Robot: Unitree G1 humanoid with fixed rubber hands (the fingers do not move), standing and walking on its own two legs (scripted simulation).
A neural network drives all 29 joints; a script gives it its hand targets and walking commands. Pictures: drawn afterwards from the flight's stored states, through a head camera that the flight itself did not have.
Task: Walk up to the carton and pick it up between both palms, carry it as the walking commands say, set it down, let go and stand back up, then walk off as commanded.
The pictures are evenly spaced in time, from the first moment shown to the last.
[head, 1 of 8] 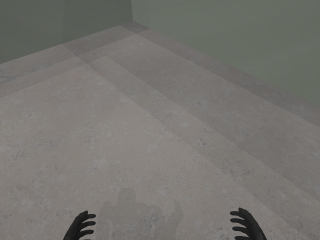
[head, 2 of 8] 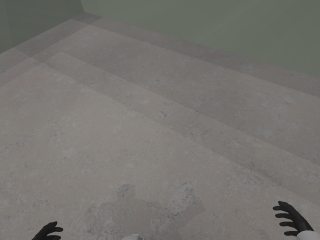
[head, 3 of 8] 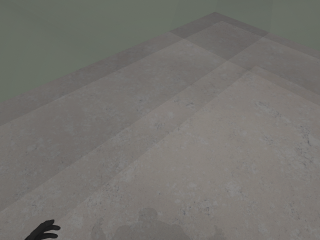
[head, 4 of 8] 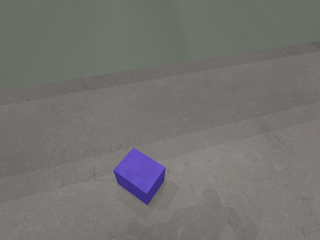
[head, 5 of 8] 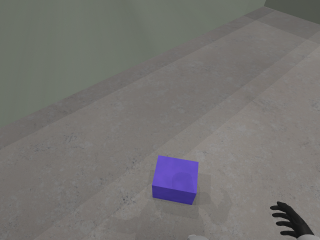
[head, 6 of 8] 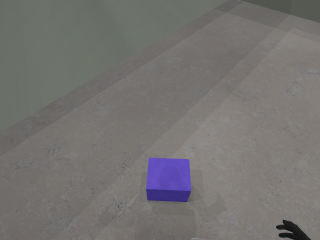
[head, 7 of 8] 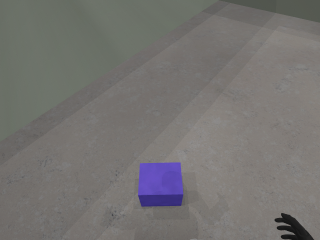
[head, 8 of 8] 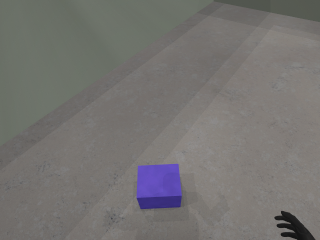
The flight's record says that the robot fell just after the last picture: no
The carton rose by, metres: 0.00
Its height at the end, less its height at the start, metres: +0.00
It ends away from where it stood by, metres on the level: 0.00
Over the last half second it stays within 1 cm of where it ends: yes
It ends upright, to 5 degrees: yes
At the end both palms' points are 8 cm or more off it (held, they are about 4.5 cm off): yes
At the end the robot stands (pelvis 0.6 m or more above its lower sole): yes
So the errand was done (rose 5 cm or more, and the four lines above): no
